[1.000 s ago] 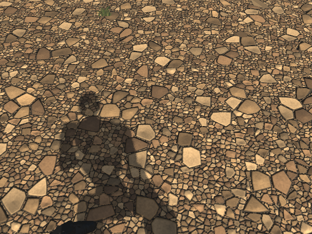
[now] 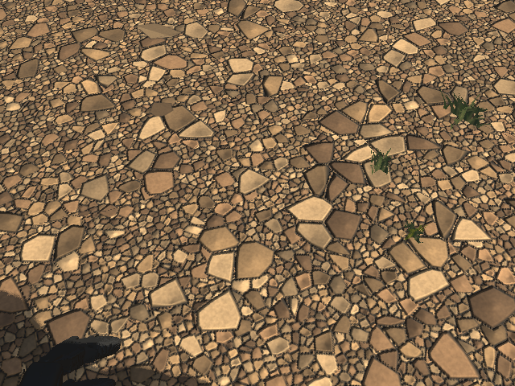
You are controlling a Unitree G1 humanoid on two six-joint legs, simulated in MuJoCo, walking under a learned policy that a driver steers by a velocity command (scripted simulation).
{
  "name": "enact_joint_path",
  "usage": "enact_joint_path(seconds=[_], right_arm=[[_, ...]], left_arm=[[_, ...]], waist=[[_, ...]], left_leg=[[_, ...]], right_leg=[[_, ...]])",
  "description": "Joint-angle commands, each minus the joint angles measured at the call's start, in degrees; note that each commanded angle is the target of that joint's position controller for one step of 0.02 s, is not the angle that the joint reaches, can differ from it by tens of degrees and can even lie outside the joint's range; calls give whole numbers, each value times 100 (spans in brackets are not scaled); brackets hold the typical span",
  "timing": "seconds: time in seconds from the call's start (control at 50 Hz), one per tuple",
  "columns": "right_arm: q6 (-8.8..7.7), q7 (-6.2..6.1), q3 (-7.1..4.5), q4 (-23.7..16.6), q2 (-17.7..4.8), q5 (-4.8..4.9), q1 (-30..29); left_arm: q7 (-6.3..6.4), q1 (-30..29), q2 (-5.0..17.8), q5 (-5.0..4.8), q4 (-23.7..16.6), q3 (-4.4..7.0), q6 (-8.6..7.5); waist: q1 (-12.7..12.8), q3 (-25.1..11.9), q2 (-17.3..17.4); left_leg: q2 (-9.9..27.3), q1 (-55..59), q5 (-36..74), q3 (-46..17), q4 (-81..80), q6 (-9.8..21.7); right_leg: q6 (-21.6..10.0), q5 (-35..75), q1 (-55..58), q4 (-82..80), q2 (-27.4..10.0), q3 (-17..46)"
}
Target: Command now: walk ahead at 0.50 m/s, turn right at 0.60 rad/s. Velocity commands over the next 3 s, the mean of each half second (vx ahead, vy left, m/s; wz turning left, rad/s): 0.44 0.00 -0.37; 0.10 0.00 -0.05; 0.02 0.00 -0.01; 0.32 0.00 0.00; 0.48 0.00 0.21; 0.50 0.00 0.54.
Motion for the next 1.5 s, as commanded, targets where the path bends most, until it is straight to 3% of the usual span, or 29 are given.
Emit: enact_joint_path(seconds=[0.02,0.04,0.06,0.08,0.1,0.12,0.16,0.28,0.32,0.38,0.44,0.48,0.5,0.52,0.54,0.56,0.6,0.62,0.68,0.74,0.78,0.82,0.84,0.88,0.9,1.0,1.24,1.46,1.5], right_arm=[[-146,-1,106,-818,-46,-321,82],[-384,64,120,-952,-354,-124,-278],[-485,105,29,-1080,-719,96,-833],[-536,86,74,-1080,-655,37,-932],[-538,35,61,-1010,-653,-140,-951],[-487,25,14,-991,-705,-228,-873],[-349,60,26,-916,-595,-236,-709],[-258,133,220,-1061,-133,-236,-1667],[-283,194,249,-1136,-98,-172,-2048],[-354,285,223,-1266,-176,-209,-2388],[-400,353,151,-1220,-298,-262,-2112],[-438,312,60,-1000,-493,-350,-1254],[-461,278,8,-959,-855,-470,-591],[-363,267,35,-812,-801,-457,-220],[-266,289,86,-747,-472,-237,41],[-186,268,106,-818,-427,-157,-399],[-71,223,256,-890,-123,-212,-1240],[-32,220,269,-876,-119,-259,-1470],[15,220,224,-792,-213,-337,-1691],[81,172,213,-658,-282,-250,-1609],[138,167,276,-598,-169,-221,-1640],[149,189,367,-459,18,-301,-1419],[167,181,328,-463,-39,-284,-1168],[190,114,312,-389,-90,-289,-1262],[209,80,324,-318,-20,-281,-1185],[191,57,314,-119,7,-264,-1116],[311,-50,258,433,-81,-187,-1117],[386,-128,232,899,-82,-179,-1147],[404,-127,227,1060,-40,-140,-991]], left_arm=[[179,2008,1936,-73,158,658,-15],[156,2260,1686,-25,-52,543,-116],[135,2111,1283,25,55,430,-195],[143,1809,1092,-4,59,366,-234],[154,1365,918,3,-7,300,-239],[166,1086,789,59,-82,243,-247],[207,937,710,101,-52,206,-279],[352,1447,822,50,414,191,-310],[349,1661,873,30,537,189,-316],[379,1938,856,32,757,169,-252],[420,1930,855,74,839,165,-154],[431,1675,803,76,749,138,-135],[426,1775,540,195,592,42,-172],[395,2795,223,135,865,-77,-208],[357,2885,748,68,1010,18,-183],[366,2272,961,-27,872,97,-103],[444,1507,806,69,681,85,93],[471,1577,644,83,686,70,189],[538,1883,210,151,866,-49,264],[519,1810,303,162,962,-23,265],[488,1633,301,244,966,-10,284],[522,1322,552,340,739,11,274],[540,1124,909,257,821,108,271],[518,979,416,285,843,-3,169],[510,911,372,285,857,-19,114],[509,1106,373,188,996,-22,-31],[511,1099,271,151,1429,-35,8],[533,1075,231,148,1976,-56,24],[540,1268,283,104,2152,-28,52]], waist=[[743,-1472,-1490],[1081,-2541,-1181],[1180,-1779,-686],[973,-1257,-374],[704,-921,-39],[478,-762,-99],[302,-670,-155],[647,-244,-211],[833,-122,-241],[954,43,-248],[779,-230,-425],[286,-759,-356],[138,-1606,218],[259,-2597,1615],[83,-2974,1209],[65,-2193,805],[340,-1051,336],[559,-812,535],[689,-842,962],[654,-1101,840],[683,-845,763],[569,-388,406],[219,-149,-375],[306,-1,-520],[263,0,-547],[363,-257,-149],[371,-368,116],[361,-191,80],[387,-194,-36]], left_leg=[[-372,-4104,-287,-389,4477,192],[-679,-4839,-794,-1830,5376,227],[-404,-5362,-171,-1907,5385,321],[-166,-5195,344,-1862,4907,400],[28,-4758,669,-1864,4431,376],[134,-4312,862,-1898,4104,351],[175,-3949,1053,-1791,3726,253],[-56,-3692,3026,-1539,1530,116],[-199,-3464,3525,-1482,929,167],[-384,-3487,3517,-1465,351,355],[-570,-3100,3022,-1443,38,621],[-568,-1705,4128,-1331,-350,902],[426,74,6555,-2198,278,1371],[1893,1819,7821,-3907,376,2537],[1866,1863,6607,-4441,175,2555],[1620,1199,5479,-3977,-72,2288],[1112,-514,4257,-3257,-592,1937],[872,-1235,3803,-2969,-830,1775],[482,-2070,3939,-2263,-1031,1706],[543,-2064,2663,-2254,-1033,1663],[324,-2500,724,-2214,-1093,1338],[-18,-2844,-475,-2093,-869,774],[-402,-2451,-91,-1652,-701,581],[-475,-1801,633,-1491,-275,474],[-454,-1682,855,-1476,-203,504],[-420,-1624,1738,-1487,-61,550],[-359,-1262,2574,-1517,87,502],[-373,-1160,2394,-1496,-65,470],[-620,-1269,789,-1240,86,512]], right_leg=[[-1414,-583,5038,-681,-1271,3203],[-1922,-1699,5510,-1714,-1826,5197],[-1600,-1366,5127,-1819,-1688,4416],[-1398,-844,4314,-1764,-1450,3670],[-1211,-236,3457,-1746,-1215,3117],[-1148,332,2833,-1850,-1032,2759],[-1173,952,2289,-2051,-941,2406],[-788,1322,1782,-2193,-502,1343],[-716,817,1785,-2228,-545,1360],[-610,1611,2275,-1765,-684,1473],[-390,2463,2802,-1035,-770,1656],[-80,3245,2649,37,-354,1448],[205,1852,1625,1423,36,1319],[695,-2606,160,3461,728,1049],[765,-3315,-143,3967,602,1514],[852,-2971,-483,4168,364,1398],[934,-2409,-378,3437,-62,990],[936,-2245,91,2807,-203,886],[989,-1897,1249,1358,-98,491],[862,-700,1891,364,-91,429],[693,-223,2361,-286,-13,333],[402,-382,2309,-933,-533,956],[232,-1575,1459,-1013,-512,1016],[345,-2163,815,-1309,-348,950],[421,-1872,792,-1282,-314,916],[466,-437,1353,-854,-256,798],[437,573,1698,-726,-114,610],[459,314,1730,-957,-45,509],[330,-1373,1696,-1098,34,489]])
